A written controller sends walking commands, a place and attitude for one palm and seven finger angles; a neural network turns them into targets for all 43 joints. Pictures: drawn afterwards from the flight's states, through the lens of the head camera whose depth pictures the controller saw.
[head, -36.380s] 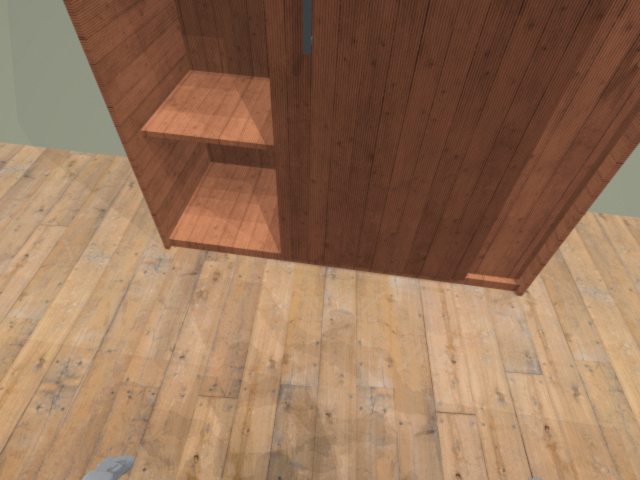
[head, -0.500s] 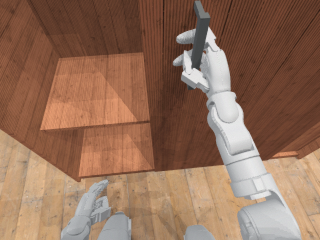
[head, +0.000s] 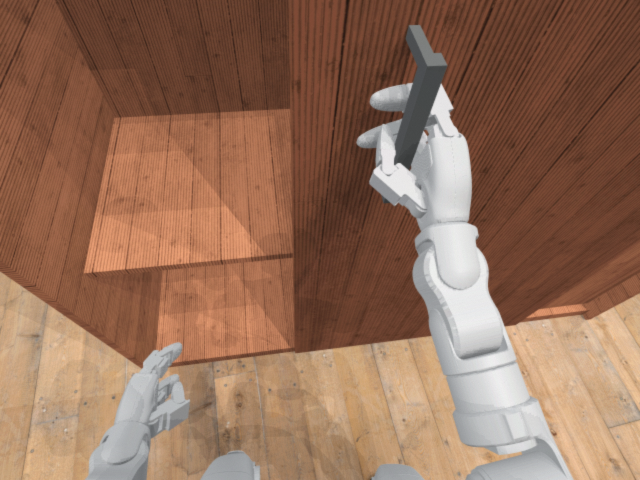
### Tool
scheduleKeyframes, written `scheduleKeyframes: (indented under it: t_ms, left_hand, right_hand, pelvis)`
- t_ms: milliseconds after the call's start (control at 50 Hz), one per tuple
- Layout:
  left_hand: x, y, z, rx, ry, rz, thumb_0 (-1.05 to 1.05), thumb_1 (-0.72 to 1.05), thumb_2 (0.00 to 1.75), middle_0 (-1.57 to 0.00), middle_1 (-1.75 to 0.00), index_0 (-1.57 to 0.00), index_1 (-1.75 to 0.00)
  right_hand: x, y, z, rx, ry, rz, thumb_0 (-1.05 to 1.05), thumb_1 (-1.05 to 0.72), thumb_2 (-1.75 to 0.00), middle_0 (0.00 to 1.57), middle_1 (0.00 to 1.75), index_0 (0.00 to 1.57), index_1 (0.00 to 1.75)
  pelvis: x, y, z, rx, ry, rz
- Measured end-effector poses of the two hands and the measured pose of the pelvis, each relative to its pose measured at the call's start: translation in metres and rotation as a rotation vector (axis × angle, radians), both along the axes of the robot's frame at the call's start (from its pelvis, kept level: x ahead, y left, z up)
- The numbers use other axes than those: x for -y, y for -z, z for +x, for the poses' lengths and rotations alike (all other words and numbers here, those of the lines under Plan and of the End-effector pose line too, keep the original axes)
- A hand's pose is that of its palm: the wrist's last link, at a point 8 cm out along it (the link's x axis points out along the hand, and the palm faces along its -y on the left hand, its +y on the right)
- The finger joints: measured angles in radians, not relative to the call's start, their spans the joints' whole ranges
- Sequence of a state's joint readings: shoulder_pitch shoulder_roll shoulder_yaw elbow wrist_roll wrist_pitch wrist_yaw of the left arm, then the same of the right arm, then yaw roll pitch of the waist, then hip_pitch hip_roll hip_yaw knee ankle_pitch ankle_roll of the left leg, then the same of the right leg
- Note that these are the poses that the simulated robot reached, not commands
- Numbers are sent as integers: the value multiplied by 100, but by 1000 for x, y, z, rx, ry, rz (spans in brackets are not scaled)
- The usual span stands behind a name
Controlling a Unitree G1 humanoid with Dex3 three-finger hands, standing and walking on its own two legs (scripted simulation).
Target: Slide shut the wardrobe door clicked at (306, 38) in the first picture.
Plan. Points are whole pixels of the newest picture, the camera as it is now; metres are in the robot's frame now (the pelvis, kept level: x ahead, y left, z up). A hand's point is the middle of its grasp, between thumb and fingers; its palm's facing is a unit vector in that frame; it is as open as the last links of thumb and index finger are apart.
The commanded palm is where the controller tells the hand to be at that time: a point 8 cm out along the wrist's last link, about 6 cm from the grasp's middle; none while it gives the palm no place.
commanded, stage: step sideways, sliding the door along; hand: right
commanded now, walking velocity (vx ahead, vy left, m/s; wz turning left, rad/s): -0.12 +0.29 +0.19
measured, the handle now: (401, 127) +0.42 -0.08 +0.20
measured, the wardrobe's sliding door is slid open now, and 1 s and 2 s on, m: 0.40 0.26 0.25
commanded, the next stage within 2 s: stop walking and hold the door there in 1.00 s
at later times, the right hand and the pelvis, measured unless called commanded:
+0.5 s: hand (284, 189) +0.36 +0.04 +0.18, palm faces -0.32 +0.95 -0.04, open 5.8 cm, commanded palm +0.35 +0.04 +0.19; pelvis -0.03 +0.01 -0.01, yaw +3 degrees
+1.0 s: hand (235, 193) +0.35 +0.08 +0.18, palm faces -0.28 +0.96 -0.09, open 5.8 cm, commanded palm +0.34 +0.10 +0.19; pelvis -0.07 +0.07 +0.01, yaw +8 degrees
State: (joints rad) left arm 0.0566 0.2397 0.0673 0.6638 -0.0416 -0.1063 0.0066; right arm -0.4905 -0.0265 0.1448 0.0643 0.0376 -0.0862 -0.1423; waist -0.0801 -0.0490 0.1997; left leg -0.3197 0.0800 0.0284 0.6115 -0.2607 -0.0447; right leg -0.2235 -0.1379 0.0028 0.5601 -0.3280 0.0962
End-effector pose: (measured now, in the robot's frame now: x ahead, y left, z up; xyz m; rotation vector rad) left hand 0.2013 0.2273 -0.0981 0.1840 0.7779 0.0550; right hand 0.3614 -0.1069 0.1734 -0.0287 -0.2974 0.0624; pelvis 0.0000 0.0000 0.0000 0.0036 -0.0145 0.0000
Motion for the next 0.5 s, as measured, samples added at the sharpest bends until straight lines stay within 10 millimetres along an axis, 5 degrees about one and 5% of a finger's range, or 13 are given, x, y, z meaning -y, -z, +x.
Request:
scheduleKeyframes:
  t_ms: [280, 400, 500]
  left_hand:
    - [35, 9, -19, -7, -15, -110, 1, 90, 90, -20, -30, -20, -30]
    - [21, 23, -27, -62, -32, -126, 1, 90, 90, -20, -30, -20, -30]
    - [-2, 13, -44, -68, -114, -50, 1, 90, 90, -20, -30, -20, -30]
  right_hand:
    - [-50, 2, -3, 22, -211, -9, 1, -84, -85, 40, 140, 21, 140]
    - [-71, 1, -5, 37, -220, -29, 0, -81, -85, 43, 140, 22, 140]
    - [-86, 1, -5, 16, -273, 3, 1, -81, -84, 45, 140, 24, 140]
  pelvis:
    - [5, 8, -12, 22, -51, 14]
    - [-11, 14, -17, 34, -43, 24]
    - [-9, 8, -26, 12, -53, -8]
